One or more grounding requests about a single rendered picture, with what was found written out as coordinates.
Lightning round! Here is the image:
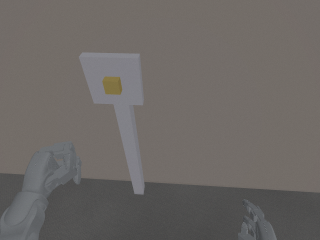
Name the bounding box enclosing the right robot hand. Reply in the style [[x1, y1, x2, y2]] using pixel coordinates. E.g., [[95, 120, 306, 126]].
[[238, 199, 277, 240]]

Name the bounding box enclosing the panel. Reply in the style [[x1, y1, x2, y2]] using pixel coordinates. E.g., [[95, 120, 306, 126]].
[[79, 52, 145, 195]]

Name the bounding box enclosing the left robot hand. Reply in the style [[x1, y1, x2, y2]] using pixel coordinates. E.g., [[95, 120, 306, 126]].
[[22, 141, 82, 199]]

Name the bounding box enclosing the left robot forearm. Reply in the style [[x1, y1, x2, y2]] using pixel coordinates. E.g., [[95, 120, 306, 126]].
[[0, 190, 49, 240]]

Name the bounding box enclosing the button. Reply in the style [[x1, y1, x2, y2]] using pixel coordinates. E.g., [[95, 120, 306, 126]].
[[102, 76, 122, 95]]

